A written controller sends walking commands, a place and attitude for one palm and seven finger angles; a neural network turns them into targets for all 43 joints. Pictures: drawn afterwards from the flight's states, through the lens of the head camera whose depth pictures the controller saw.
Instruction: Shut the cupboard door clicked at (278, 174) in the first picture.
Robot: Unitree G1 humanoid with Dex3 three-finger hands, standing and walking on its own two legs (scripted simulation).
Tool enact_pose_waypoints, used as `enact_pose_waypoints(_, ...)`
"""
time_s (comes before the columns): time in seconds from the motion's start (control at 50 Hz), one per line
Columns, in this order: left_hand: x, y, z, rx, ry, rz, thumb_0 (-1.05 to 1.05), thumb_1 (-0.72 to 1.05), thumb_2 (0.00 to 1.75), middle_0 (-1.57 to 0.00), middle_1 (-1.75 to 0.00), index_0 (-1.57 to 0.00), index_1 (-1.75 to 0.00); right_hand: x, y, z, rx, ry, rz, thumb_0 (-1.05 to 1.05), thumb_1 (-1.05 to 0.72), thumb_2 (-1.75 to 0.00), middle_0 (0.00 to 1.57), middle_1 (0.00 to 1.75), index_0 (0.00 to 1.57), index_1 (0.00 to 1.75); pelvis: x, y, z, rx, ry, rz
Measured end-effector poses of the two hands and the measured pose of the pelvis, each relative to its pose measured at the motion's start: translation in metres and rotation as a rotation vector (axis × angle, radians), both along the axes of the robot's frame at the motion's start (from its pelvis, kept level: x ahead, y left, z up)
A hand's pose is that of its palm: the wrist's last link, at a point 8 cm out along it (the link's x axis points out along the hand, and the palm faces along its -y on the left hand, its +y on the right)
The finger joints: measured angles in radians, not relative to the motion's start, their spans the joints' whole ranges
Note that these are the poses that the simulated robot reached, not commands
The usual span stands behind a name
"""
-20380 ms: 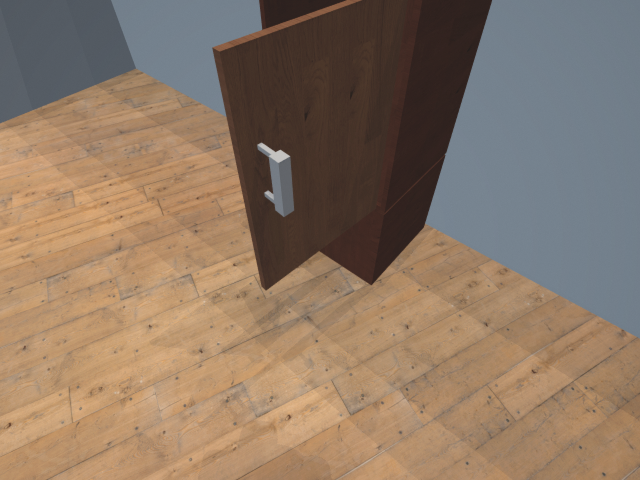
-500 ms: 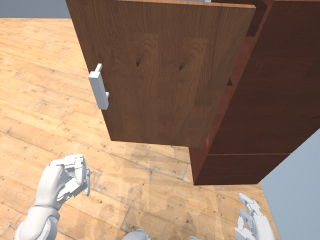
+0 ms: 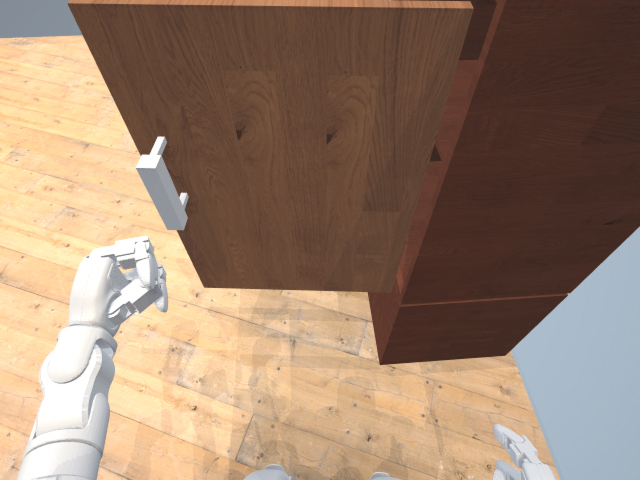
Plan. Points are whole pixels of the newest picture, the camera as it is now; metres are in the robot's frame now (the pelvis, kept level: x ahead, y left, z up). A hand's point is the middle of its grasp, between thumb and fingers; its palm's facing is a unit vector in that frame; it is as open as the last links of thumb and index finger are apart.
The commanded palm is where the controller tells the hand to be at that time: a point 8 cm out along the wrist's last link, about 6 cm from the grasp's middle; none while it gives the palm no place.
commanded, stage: bring the fist close to the handle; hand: left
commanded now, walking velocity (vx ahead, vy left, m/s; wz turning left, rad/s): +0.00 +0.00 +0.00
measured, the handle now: (168, 184) +0.50 +0.25 +0.06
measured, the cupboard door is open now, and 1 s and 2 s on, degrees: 84 84 72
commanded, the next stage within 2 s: push the door shut along its arc in 0.78 s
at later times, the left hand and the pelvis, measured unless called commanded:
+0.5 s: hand (181, 234) +0.41 +0.20 +0.07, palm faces +0.03 -1.00 -0.01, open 3.1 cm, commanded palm +0.38 +0.26 +0.06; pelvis +0.00 +0.01 +0.00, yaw -1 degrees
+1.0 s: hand (187, 234) +0.42 +0.20 +0.05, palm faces +0.00 -1.00 -0.02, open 3.1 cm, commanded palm +0.40 +0.25 +0.06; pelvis -0.01 +0.02 +0.00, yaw -1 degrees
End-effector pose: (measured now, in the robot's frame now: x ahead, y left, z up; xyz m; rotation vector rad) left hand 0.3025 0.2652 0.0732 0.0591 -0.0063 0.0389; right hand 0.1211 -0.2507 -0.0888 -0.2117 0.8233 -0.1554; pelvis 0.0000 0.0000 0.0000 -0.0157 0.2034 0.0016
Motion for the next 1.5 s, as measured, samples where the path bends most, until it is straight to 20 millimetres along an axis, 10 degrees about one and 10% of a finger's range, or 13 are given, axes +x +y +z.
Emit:
enact_pose_waypoints(0.42,0.080,-0.005,-0.007,-0.051,0.065,-0.016,0.02,0.90,0.90,-1.30,-1.50,-1.30,-1.50,-0.038,0.001,-0.011,-0.002,0.146,-0.069,0.01,-0.90,-0.90,0.20,0.30,0.20,0.30,-0.004,0.006,-0.001,-0.004,0.042,-0.010)
enact_pose_waypoints(0.82,0.079,-0.001,-0.005,-0.038,-0.017,-0.013,0.02,0.90,0.90,-1.30,-1.50,-1.30,-1.50,-0.070,0.008,-0.012,-0.020,0.239,-0.108,0.01,-0.90,-0.90,0.20,0.30,0.20,0.30,-0.007,0.020,-0.001,-0.018,0.040,-0.016)
enact_pose_waypoints(1.08,0.104,-0.008,-0.012,-0.038,0.021,-0.039,0.02,0.90,0.90,-1.30,-1.50,-1.30,-1.50,-0.059,0.014,-0.011,-0.026,0.219,-0.094,0.01,-0.90,-0.90,0.20,0.30,0.20,0.30,-0.009,0.022,-0.005,-0.019,0.054,-0.017)
enact_pose_waypoints(1.5,0.146,-0.007,-0.007,-0.021,0.051,-0.147,0.02,0.90,0.90,-1.30,-1.50,-1.32,-1.50,-0.114,0.002,-0.022,-0.056,0.399,-0.147,0.01,-0.90,-0.90,0.20,0.30,0.20,0.30,-0.012,0.019,-0.013,-0.035,0.109,0.000)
